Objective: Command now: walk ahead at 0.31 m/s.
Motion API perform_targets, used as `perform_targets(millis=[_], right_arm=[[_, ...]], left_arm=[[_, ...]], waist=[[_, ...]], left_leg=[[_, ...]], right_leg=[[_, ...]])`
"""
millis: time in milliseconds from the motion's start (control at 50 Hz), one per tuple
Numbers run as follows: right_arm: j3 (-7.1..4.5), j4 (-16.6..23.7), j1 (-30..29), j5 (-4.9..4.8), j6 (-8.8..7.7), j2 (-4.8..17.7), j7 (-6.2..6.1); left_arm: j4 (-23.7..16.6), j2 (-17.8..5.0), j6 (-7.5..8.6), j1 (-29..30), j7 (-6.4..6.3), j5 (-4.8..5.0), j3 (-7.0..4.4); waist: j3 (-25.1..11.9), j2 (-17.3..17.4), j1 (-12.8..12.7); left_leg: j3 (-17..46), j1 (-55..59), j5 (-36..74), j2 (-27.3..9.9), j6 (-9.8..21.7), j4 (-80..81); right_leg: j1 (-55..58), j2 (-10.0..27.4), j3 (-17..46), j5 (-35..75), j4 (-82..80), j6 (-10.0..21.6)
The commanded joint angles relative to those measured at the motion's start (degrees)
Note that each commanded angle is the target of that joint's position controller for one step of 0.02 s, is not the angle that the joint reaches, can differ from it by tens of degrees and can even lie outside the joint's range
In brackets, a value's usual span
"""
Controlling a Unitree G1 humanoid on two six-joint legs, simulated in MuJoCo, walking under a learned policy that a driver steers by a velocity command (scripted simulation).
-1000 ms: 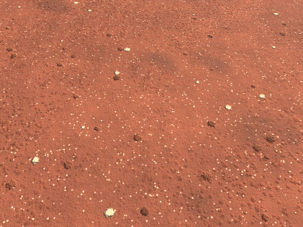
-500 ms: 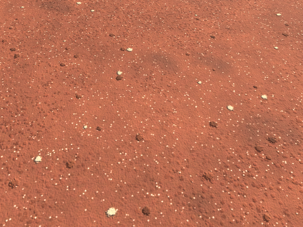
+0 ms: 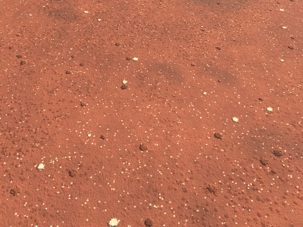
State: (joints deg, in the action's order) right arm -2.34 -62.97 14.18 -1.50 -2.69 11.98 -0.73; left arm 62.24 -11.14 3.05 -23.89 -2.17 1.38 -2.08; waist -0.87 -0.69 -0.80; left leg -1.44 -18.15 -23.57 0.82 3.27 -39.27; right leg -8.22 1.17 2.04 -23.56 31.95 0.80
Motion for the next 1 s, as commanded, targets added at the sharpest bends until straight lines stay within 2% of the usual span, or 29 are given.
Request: perform_targets(millis=[20, 40, 60, 80, 100, 120, 140, 160, 200, 240, 300, 360, 420, 460, 480, 500, 520, 540, 560, 580, 600, 620, 640, 660, 700, 740, 860, 940, 1000], right_arm=[[-0.29, 3.4, -1.7, -0.77, -2.87, 2.1, 0.9], [-0.83, 1.3, 4.0, -0.78, -3.04, 3.0, 0.89], [-2.03, -0.9, 11.6, -0.3, -3.16, 6.2, 0.79], [-4.1, -2.6, 20.1, -0.27, -3.3, 13.7, 1.13], [-3.01, -2.6, 22.2, 0.85, -3.94, 12.0, 1.74], [-1.7, -1.1, 16.3, 1.15, -4.46, 8.4, 1.66], [-0.99, 0.7, 12.2, 1.14, -4.6, 6.4, 1.83], [-0.58, 1.6, 9.9, 1.11, -4.43, 6.1, 2.04], [0.51, 1.8, 10.2, 1.43, -3.52, 3.7, 1.87], [0.65, 1.6, 12.7, 1.58, -2.76, 4.5, 1.0], [0.37, 2.8, 12.3, 1.76, -2.22, 7.3, -0.26], [-0.27, 2.8, 14.4, 1.14, -2.32, 9.2, -0.62], [-0.8, 2.3, 15.1, 0.3, -2.19, 9.2, -0.65], [-1.35, 2.8, 13.8, 0.62, -1.71, 10.3, -0.59], [-1.57, 3.1, 13.1, 1.01, -1.24, 10.8, -0.52], [-1.3, 3.7, 12.5, 1.4, -0.72, 10.1, -0.45], [-0.41, 5.2, 12.7, 2.19, -0.6, 8.2, -0.28], [2.16, 5.6, 21.1, 1.61, -1.97, -1.8, 0.6], [0.89, 5.4, 16.6, -0.11, -3.77, 3.9, 0.89], [-0.24, 8.0, 9.8, -1.54, -4.8, 7.9, 0.93], [-0.37, 9.0, 6.2, -1.32, -5.2, 8.6, 0.41], [-0.94, 9.1, 4.9, -0.38, -4.91, 8.5, -0.09], [-1.18, 8.9, 6.6, 0.1, -4.04, 7.5, -0.25], [-1.18, 8.6, 7.7, 0.13, -3.21, 6.2, -0.29], [-1.31, 9.2, 6.9, 0.24, -2.09, 5.3, -0.4], [-1.63, 10.9, 2.2, 0.63, -1.63, 6.0, -0.48], [-1.41, 14.3, -8.7, 0.4, -2.02, 5.2, 0.89], [-0.71, 17.4, -15.2, 0.22, -2.09, 4.4, 2.22], [-0.52, 20.0, -17.8, 0.14, -2.22, 4.6, 3.64]], left_arm=[[-3.0, -9.2, 1.14, 1.9, 0.49, 0.47, -1.69], [-4.1, -8.6, 1.1, 4.4, 0.71, 0.51, -1.51], [-5.7, -7.9, 1.55, 7.6, 0.83, 0.32, -1.27], [-8.1, -4.3, 2.57, 8.3, 0.66, 0.14, -0.53], [-9.1, -4.5, 3.65, 8.9, 0.64, 0.61, -0.52], [-9.1, -5.6, 4.19, 8.9, 1.23, 1.53, -0.87], [-8.6, -5.1, 4.4, 8.7, 1.83, 1.57, -0.73], [-8.6, -5.4, 4.57, 9.4, 1.99, 1.12, -1.07], [-9.1, -6.7, 4.1, 11.0, 2.33, 0.35, -2.08], [-9.7, -4.8, 3.28, 12.7, 2.77, 0.07, -1.8], [-13.7, -2.7, 3.0, 22.1, 2.97, -0.18, -0.6], [-15.9, -3.7, 2.97, 27.9, 3.66, 0.19, -0.21], [-17.5, -5.6, 3.07, 30.2, 4.45, 0.44, -0.41], [-17.2, -7.9, 3.34, 26.8, 4.74, 0.31, -1.4], [-15.8, -9.7, 3.32, 21.5, 4.62, 0.31, -2.41], [-12.8, -12.0, 3.08, 11.7, 4.31, 0.51, -3.8], [-10.6, -15.9, 2.78, 1.5, 3.74, -0.04, -4.95], [-9.0, -20.0, 2.67, -2.9, 4.18, -0.92, -5.54], [-9.2, -14.4, 2.84, -1.0, 4.3, -0.66, -3.96], [-10.0, -11.9, 3.23, 5.1, 4.17, -0.47, -3.14], [-11.4, -10.2, 3.57, 10.8, 4.21, -0.74, -2.48], [-11.7, -8.8, 3.88, 13.9, 4.47, -1.39, -2.05], [-11.4, -7.4, 4.18, 15.1, 4.66, -2.0, -1.63], [-10.8, -6.6, 4.19, 15.0, 4.83, -1.98, -1.45], [-9.5, -7.5, 4.31, 12.9, 4.43, -1.65, -1.56], [-8.8, -9.7, 4.3, 11.0, 3.47, -1.86, -2.01], [-7.5, -10.9, 3.87, 6.4, 1.67, -1.78, -2.09], [-6.0, -11.3, 3.07, 2.5, 1.47, -1.51, -2.18], [-5.8, -12.0, 1.74, 1.8, 1.32, -1.23, -2.54]], waist=[[11.8, -9.2, 3.0], [10.6, -7.7, 5.5], [7.9, -1.8, 8.4], [3.7, 15.7, 10.2], [1.2, 16.6, 9.5], [4.7, 9.1, 6.0], [5.6, 5.7, 4.5], [6.6, 3.3, 3.4], [6.5, 4.6, 2.7], [6.3, 5.0, 2.7], [8.4, 4.2, 3.9], [9.0, 5.8, 4.9], [9.8, 5.6, 3.7], [6.2, 6.5, 0.7], [2.1, 7.5, -2.3], [-3.7, 7.5, -7.0], [-11.2, 2.3, -10.2], [-22.0, -15.4, -4.8], [-19.5, -11.2, -6.6], [-9.1, -9.0, -5.2], [-5.2, -2.8, -3.2], [-2.5, -0.9, -1.2], [-2.1, -2.2, 1.1], [-1.5, -3.1, 2.1], [0.7, -3.1, 2.8], [2.8, -2.1, 2.4], [4.4, -1.6, -1.2], [6.4, -0.8, -3.6], [6.8, -1.1, -3.8]], left_leg=[[-1.6, -1.3, -0.5, -0.5, 2.2, 4.9], [-1.5, 7.9, 1.9, 0.3, 2.2, 10.0], [6.0, 17.7, 4.2, -3.3, 3.4, 14.1], [28.0, 28.2, 0.1, -14.6, 9.8, 23.4], [45.1, 30.2, 0.1, -22.7, 14.4, 29.3], [40.7, 27.7, 1.7, -23.4, 13.5, 28.0], [32.8, 25.2, 3.8, -20.6, 11.7, 28.0], [26.5, 23.4, 7.1, -18.4, 10.1, 28.8], [16.6, 20.4, 17.6, -14.2, 7.3, 30.1], [12.0, 19.3, 23.6, -12.8, 7.3, 31.1], [8.0, 13.8, 24.3, -11.6, 7.4, 33.3], [6.2, 11.9, 22.4, -12.1, 7.3, 35.1], [5.5, 17.9, 26.3, -14.8, 6.4, 33.4], [4.3, 22.1, 41.4, -15.6, 5.0, 27.1], [3.0, 22.7, 52.1, -14.9, 4.1, 20.0], [1.1, 19.5, 56.8, -12.4, 2.6, 8.2], [-0.5, 6.1, 41.8, -9.4, 0.8, -10.1], [1.9, -14.0, -1.9, 2.5, -2.5, -32.0], [9.8, -20.4, -7.4, 1.2, -1.1, -39.7], [8.1, -25.1, -3.2, -1.9, 0.1, -41.2], [7.1, -22.3, 2.8, -5.2, 0.6, -38.5], [6.3, -19.1, 6.3, -7.3, 0.5, -35.0], [6.9, -14.9, 8.2, -9.1, 0.6, -32.5], [6.7, -13.0, 8.6, -9.5, 0.5, -30.5], [5.7, -13.6, 9.3, -10.2, -0.1, -26.6], [5.5, -18.7, 14.3, -10.8, -1.4, -21.3], [4.0, -21.5, 31.0, -8.1, -1.7, -3.5], [2.7, -24.1, 30.6, -6.6, -0.7, 2.9], [0.6, -25.5, 23.7, -5.5, 0.9, 5.2]], right_leg=[[-10.3, 13.3, 18.6, -15.0, -18.0, 10.0], [-14.1, 9.7, 13.5, -9.1, -13.7, 7.7], [-19.5, 5.0, 6.7, 4.4, -1.6, 4.9], [-30.5, -3.1, -3.9, 5.3, 19.6, 0.7], [-37.2, -4.1, 1.0, -6.8, 34.0, 0.8], [-41.5, -0.2, 4.0, -4.2, 41.4, 2.5], [-41.8, 2.2, 3.7, 1.0, 42.7, 3.8], [-42.1, 4.2, 2.7, 5.7, 40.2, 4.3], [-38.2, 6.1, 0.5, 10.6, 34.3, 3.7], [-37.4, 5.9, -1.7, 13.2, 29.7, 1.9], [-34.3, 4.5, -3.6, 19.8, 14.8, -0.1], [-27.8, 2.3, -5.2, 24.8, 5.1, -0.2], [-27.3, 2.1, -3.7, 24.8, 0.1, 1.9], [-21.4, 0.2, -4.5, 22.0, -0.9, 3.9], [-14.0, -1.8, -5.8, 20.2, -0.2, 5.1], [-1.6, -3.2, -6.7, 19.3, -0.1, 6.6], [16.3, 6.7, 5.1, 15.8, 0.9, 10.1], [33.7, 21.4, 36.5, -0.5, -9.0, 20.3], [30.9, 20.3, 44.0, -6.1, -17.1, 18.3], [22.3, 18.8, 34.4, -2.1, -17.4, 15.1], [12.7, 16.9, 26.3, 5.9, -18.5, 13.6], [4.7, 14.8, 20.0, 12.6, -19.6, 12.7], [0.1, 12.6, 15.6, 15.0, -21.0, 12.0], [-2.4, 11.6, 13.3, 15.6, -22.5, 12.1], [-5.6, 10.9, 9.9, 16.9, -25.0, 13.0], [-5.0, 11.4, 8.0, 17.7, -26.8, 13.5], [0.2, 10.0, -1.8, 22.4, -27.8, 9.9], [8.7, 12.2, -5.5, 25.0, -26.1, 9.1], [15.3, 14.4, -7.2, 32.2, -21.5, 8.2]])
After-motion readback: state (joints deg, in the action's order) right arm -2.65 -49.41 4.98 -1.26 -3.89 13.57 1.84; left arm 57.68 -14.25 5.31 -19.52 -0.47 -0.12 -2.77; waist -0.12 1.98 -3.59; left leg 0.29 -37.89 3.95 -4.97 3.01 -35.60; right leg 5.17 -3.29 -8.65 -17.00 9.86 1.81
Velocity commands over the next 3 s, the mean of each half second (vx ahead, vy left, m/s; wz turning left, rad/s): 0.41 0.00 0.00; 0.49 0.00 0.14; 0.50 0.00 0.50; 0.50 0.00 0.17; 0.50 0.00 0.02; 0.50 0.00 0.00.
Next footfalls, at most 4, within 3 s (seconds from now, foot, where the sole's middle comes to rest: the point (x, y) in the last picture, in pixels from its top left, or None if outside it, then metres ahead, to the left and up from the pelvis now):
0.52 right None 0.42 -0.14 -0.77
1.10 left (136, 188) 0.72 0.11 -0.77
1.58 right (159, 135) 1.05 0.00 -0.77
2.10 left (101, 115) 1.20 0.34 -0.77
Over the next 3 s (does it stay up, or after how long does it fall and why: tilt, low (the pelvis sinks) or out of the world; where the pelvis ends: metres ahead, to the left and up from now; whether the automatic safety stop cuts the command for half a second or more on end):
stays up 1.55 0.33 0.02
